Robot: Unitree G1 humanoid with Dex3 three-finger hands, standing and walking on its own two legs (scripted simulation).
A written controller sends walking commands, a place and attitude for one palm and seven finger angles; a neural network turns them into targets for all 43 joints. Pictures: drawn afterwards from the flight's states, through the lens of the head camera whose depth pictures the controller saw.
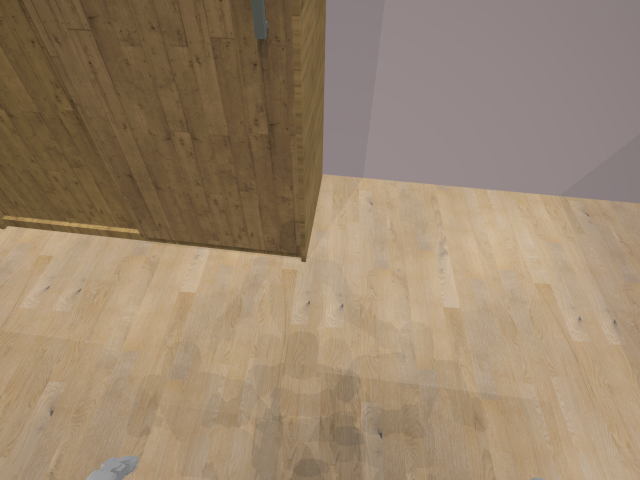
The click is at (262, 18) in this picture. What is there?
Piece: wardrobe's sliding door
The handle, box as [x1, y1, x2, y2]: [251, 0, 267, 38]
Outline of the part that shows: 251,0 255,38 264,38 266,36 267,21 265,20 263,0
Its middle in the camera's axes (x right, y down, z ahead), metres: -0.13 -0.56 +0.79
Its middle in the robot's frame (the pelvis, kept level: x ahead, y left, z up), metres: +1.00 +0.20 +0.25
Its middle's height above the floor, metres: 1.02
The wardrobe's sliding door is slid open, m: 0.00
